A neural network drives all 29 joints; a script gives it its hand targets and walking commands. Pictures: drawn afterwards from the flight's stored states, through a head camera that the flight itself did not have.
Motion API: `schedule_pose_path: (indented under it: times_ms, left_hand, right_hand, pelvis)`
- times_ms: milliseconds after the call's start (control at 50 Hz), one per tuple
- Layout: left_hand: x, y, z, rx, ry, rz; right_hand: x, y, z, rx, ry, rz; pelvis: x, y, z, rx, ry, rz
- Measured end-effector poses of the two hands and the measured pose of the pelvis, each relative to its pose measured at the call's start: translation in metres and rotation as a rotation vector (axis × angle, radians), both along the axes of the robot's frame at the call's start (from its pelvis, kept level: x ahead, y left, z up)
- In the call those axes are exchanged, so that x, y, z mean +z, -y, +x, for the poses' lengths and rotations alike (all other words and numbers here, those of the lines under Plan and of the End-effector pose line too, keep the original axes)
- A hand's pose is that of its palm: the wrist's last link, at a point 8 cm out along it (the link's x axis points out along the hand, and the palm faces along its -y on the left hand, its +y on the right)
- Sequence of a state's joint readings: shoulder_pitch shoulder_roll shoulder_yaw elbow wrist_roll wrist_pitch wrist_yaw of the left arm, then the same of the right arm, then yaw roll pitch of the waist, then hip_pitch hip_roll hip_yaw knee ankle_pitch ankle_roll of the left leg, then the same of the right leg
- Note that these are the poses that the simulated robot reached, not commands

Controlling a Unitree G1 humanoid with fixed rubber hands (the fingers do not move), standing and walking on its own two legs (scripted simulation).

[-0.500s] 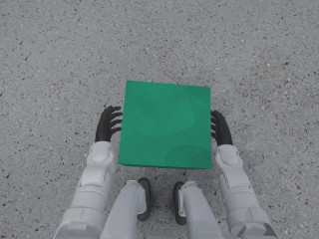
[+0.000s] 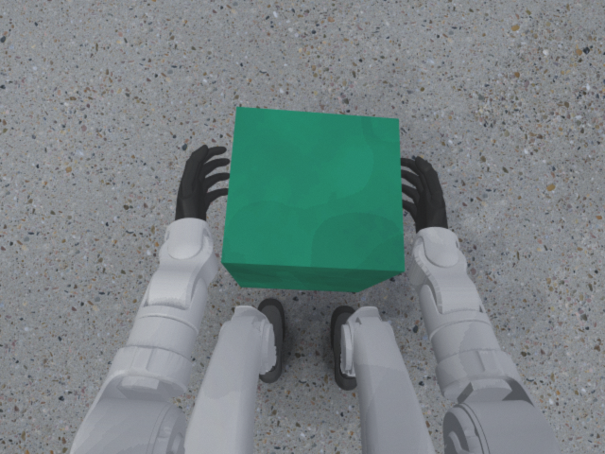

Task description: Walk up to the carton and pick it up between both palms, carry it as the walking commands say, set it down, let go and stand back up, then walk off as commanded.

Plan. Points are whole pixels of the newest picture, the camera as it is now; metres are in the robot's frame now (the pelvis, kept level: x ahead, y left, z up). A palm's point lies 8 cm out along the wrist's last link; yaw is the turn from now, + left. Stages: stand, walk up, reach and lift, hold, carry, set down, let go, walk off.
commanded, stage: set down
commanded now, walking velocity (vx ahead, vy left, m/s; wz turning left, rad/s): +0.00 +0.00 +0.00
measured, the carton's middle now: (307, 215) +0.41 -0.01 -0.22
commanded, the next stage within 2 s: none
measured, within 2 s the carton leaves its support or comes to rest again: neither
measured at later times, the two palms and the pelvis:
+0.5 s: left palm (210, 199) +0.43 +0.14 -0.21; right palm (405, 213) +0.41 -0.16 -0.23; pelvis -0.02 +0.00 -0.07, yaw +0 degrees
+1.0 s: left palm (219, 180) +0.48 +0.14 -0.29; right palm (388, 205) +0.44 -0.16 -0.31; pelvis -0.07 +0.00 -0.14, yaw -1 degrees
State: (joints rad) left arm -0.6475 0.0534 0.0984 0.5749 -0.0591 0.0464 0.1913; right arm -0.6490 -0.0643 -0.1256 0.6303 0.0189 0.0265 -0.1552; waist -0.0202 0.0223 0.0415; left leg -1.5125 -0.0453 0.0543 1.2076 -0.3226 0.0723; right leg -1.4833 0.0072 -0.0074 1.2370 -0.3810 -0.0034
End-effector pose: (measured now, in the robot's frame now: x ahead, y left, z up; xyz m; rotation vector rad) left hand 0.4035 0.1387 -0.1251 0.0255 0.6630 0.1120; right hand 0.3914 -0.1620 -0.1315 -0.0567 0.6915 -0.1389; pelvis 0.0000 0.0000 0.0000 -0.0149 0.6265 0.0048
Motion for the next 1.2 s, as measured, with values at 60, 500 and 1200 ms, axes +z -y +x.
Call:
schedule_pose_path:
  times_ms: [60, 500, 1200]
  left_hand:
    - [-0.013, -0.001, 0.002, -0.005, -0.008, 0.005]
    - [-0.089, 0.000, 0.030, -0.013, 0.026, -0.016]
    - [-0.212, 0.005, 0.106, -0.086, 0.004, -0.023]
  right_hand:
    - [-0.014, -0.001, 0.000, -0.003, -0.009, 0.003]
    - [-0.095, -0.001, 0.021, -0.013, -0.004, -0.005]
    - [-0.227, 0.000, 0.069, -0.128, -0.036, 0.062]
  pelvis:
    - [-0.008, 0.001, 0.000, -0.001, -0.030, 0.001]
    - [-0.070, 0.002, -0.025, -0.002, -0.036, -0.004]
    - [-0.183, 0.004, -0.059, -0.021, 0.100, -0.013]
